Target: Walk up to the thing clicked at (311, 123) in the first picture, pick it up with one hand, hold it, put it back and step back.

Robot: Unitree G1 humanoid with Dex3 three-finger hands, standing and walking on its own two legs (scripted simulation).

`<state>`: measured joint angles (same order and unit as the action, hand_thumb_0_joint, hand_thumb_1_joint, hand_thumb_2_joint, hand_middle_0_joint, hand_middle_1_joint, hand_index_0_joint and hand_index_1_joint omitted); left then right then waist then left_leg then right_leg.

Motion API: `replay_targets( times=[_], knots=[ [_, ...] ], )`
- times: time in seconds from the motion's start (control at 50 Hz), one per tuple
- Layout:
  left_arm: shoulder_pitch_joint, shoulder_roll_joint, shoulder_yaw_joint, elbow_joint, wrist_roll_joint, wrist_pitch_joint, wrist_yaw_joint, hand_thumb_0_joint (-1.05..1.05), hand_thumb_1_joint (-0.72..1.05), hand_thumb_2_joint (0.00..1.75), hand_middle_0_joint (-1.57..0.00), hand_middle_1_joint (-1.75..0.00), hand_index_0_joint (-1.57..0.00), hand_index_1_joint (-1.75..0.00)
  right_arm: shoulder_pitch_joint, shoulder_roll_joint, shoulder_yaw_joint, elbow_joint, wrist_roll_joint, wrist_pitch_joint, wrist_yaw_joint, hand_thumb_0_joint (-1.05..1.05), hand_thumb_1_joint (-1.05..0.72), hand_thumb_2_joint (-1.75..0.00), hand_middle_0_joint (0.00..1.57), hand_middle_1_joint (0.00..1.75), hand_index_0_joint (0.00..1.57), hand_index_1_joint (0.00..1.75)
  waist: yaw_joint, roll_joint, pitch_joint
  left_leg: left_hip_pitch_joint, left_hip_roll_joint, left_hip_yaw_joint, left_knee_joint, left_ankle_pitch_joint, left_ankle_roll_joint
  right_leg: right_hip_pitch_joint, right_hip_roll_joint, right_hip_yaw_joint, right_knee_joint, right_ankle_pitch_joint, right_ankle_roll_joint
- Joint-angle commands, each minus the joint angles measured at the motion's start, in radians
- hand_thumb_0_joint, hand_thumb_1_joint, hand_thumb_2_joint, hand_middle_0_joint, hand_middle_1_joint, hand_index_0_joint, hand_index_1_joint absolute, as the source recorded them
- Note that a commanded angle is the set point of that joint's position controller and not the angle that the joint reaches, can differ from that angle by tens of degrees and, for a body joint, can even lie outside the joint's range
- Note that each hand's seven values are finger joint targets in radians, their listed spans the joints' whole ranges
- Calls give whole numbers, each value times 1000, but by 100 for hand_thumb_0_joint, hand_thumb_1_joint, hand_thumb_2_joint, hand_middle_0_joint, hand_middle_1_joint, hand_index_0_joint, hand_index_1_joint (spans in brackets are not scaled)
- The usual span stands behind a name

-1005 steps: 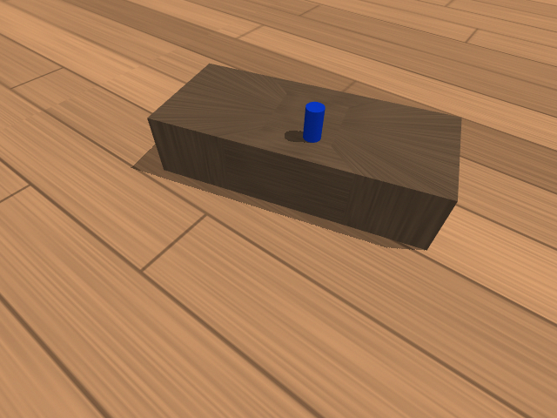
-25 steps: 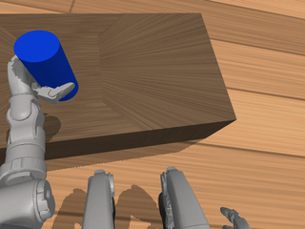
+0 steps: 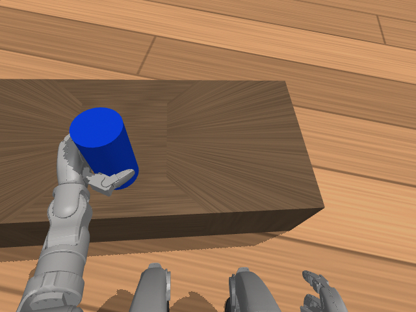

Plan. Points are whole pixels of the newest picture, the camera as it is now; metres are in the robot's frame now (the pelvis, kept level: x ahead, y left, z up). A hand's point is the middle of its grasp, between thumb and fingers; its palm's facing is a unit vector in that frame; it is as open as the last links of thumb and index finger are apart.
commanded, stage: lift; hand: left
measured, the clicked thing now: (109, 152) +0.40 +0.18 +0.04
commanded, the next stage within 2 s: hold in 0.76 s
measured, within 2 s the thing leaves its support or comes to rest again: neither
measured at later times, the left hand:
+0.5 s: hand (108, 151) +0.38 +0.17 +0.07, palm faces +0.12 -0.99 -0.03, open 11.2 cm
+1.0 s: hand (103, 147) +0.37 +0.17 +0.10, palm faces +0.13 -0.99 -0.03, open 11.2 cm
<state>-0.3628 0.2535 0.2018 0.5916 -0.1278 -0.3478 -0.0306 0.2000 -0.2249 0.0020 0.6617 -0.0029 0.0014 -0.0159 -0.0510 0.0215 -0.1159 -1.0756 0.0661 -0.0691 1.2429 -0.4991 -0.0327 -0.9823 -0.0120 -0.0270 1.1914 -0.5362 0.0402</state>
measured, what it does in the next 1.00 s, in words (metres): rises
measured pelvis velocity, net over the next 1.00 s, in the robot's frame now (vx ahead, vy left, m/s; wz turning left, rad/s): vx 0.03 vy -0.01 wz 0.01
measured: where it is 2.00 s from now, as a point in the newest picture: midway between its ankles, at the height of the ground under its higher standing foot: outside the picture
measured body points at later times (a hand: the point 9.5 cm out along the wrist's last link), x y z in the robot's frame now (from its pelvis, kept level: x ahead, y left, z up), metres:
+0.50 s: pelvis +0.02 +0.00 +0.04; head +0.09 +0.01 +0.48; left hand +0.37 +0.22 +0.08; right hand +0.15 -0.25 -0.08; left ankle +0.05 +0.13 -0.63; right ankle +0.02 -0.15 -0.63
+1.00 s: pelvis +0.03 -0.01 +0.06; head +0.09 +0.00 +0.50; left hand +0.36 +0.22 +0.10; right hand +0.16 -0.25 -0.06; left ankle +0.05 +0.13 -0.63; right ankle +0.02 -0.15 -0.63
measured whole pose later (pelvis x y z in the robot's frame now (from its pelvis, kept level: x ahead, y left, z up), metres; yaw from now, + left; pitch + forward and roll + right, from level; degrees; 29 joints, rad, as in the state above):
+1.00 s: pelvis +0.03 -0.01 +0.06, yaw +1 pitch +10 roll -2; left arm -0.17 0.20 0.15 0.45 -0.15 -0.34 -0.02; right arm 0.22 -0.21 -0.01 0.66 0.00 0.01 -0.02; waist -0.03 0.02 -0.05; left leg -0.68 0.07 -0.03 0.94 -0.43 -0.04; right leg -0.60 -0.02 -0.01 0.90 -0.46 0.04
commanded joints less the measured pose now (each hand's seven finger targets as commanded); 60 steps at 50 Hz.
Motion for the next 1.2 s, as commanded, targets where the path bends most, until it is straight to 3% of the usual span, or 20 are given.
replay_targets(
  times=[0.0,0.04,0.12,0.18,0.28,0.4,0.46,0.54,0.58,0.6,0.7,0.72,0.74,0.76,0.78,0.84,0.88,0.94,1.1,1.18],
  knots=[
    [-359,132,19,-323,-27,-112,11,0,2,126,-129,-144,-131,-143,45,-143,-53,-99,1,-32,-15,0,-92,-90,20,30,20,30,-22,71,-415,415,-30,25,-214,188,33,178,29,-24,-203,257,-55],
    [-341,157,50,-328,-28,-115,17,0,3,125,-128,-143,-131,-143,41,-145,-54,-97,2,-31,-17,0,-92,-90,20,30,20,30,-6,75,-405,429,-30,25,-238,182,30,196,29,-27,-212,249,-55],
    [-308,128,8,-357,-30,-112,16,0,3,125,-126,-142,-129,-142,34,-133,-45,-109,5,-30,-22,0,-92,-90,20,30,20,30,-11,57,-397,455,-36,40,-251,227,33,260,27,-16,-247,304,-48],
    [-262,117,14,-356,-35,-104,17,0,2,125,-125,-141,-128,-141,49,-128,-45,-102,4,-31,-24,0,-93,-90,20,30,20,30,-8,27,-401,467,-33,41,-261,270,37,307,27,-14,-264,348,-44],
    [-222,116,26,-360,-34,-104,26,0,4,126,-125,-142,-127,-142,30,-125,-48,-115,7,-32,-22,0,-92,-90,20,30,20,30,10,23,-358,479,-35,45,-309,238,33,334,27,-15,-297,314,-45],
    [-188,94,9,-382,-40,-98,22,0,5,126,-124,-141,-126,-141,40,-121,-47,-115,5,-31,-24,0,-92,-90,20,30,20,30,5,23,-355,535,-34,53,-323,329,34,390,28,-12,-320,404,-41],
    [-217,99,7,-412,-34,-103,26,0,5,126,-125,-142,-127,-141,22,-123,-51,-121,5,-33,-22,0,-92,-90,20,30,20,30,5,37,-308,544,-36,50,-355,284,30,379,28,-16,-337,355,-44],
    [-145,100,26,-372,-41,-98,23,0,6,127,-125,-142,-127,-142,40,-131,-59,-106,6,-31,-22,0,-92,-90,20,30,20,30,4,18,-326,575,-35,57,-359,319,32,412,29,-11,-352,389,-39],
    [-199,77,-14,-454,-44,-105,19,0,5,128,-124,-142,-126,-142,23,-123,-52,-126,6,-34,-20,0,-92,-90,20,30,20,30,5,51,-331,601,-36,54,-373,321,27,419,28,-13,-356,386,-43],
    [-163,87,10,-424,-44,-101,22,0,7,128,-126,-143,-128,-143,22,-124,-54,-122,5,-33,-23,0,-92,-90,20,30,20,30,9,31,-324,597,-36,52,-373,328,30,423,29,-15,-362,392,-41],
    [-151,82,0,-440,-43,-101,18,0,8,130,-127,-145,-129,-145,31,-125,-57,-111,3,-33,-19,0,-92,-90,20,30,20,30,8,48,-307,617,-36,54,-387,363,28,441,29,-13,-370,418,-42],
    [-102,98,24,-387,-40,-95,19,0,7,129,-128,-145,-130,-145,37,-131,-63,-104,2,-29,-20,0,-92,-90,20,30,20,30,9,37,-283,616,-34,55,-392,362,28,440,31,-15,-377,415,-41],
    [-152,71,-14,-448,-41,-100,17,0,9,130,-127,-145,-129,-145,26,-128,-61,-117,4,-31,-19,0,-91,-90,20,30,20,30,4,35,-293,626,-33,55,-401,352,27,444,32,-15,-380,409,-42],
    [-178,83,-6,-470,-42,-105,16,0,9,130,-127,-145,-129,-145,26,-123,-57,-116,3,-32,-20,0,-92,-90,20,30,20,30,4,42,-302,628,-36,55,-398,353,27,452,30,-13,-382,413,-41],
    [-139,84,8,-462,-47,-101,17,0,9,131,-128,-145,-130,-146,29,-120,-55,-120,3,-33,-21,0,-92,-90,20,30,20,30,10,37,-335,640,-36,58,-391,394,30,482,28,-11,-385,455,-38],
    [-64,76,16,-361,-48,-88,10,0,10,133,-129,-147,-131,-148,37,-130,-62,-101,3,-30,-18,0,-92,-90,20,30,20,30,11,12,-263,616,-36,57,-401,400,31,479,30,-13,-388,457,-37],
    [-191,84,-8,-500,-45,-105,11,0,10,123,-125,-142,-128,-141,27,-123,-59,-117,2,-32,-17,0,-92,-90,20,30,20,30,5,43,-310,653,-36,57,-407,398,30,482,28,-9,-397,454,-38],
    [-109,76,11,-425,-45,-96,15,0,10,121,-124,-140,-127,-140,28,-126,-61,-111,4,-31,-18,0,-92,-90,20,30,20,30,12,13,-263,630,-38,59,-424,354,30,488,28,-10,-412,418,-36],
    [-136,71,-1,-478,-42,-98,19,0,12,121,-124,-140,-126,-140,0,-121,-57,-133,4,-36,-18,0,-92,-90,20,30,20,30,16,34,-261,658,-42,64,-450,336,26,509,26,-10,-433,404,-38],
    [-105,72,9,-452,-45,-90,21,0,11,124,-125,-142,-127,-142,22,-124,-61,-113,3,-34,-18,0,-93,-91,20,30,20,30,22,27,-262,675,-37,58,-455,390,26,525,29,-16,-433,438,-38]
  ],
)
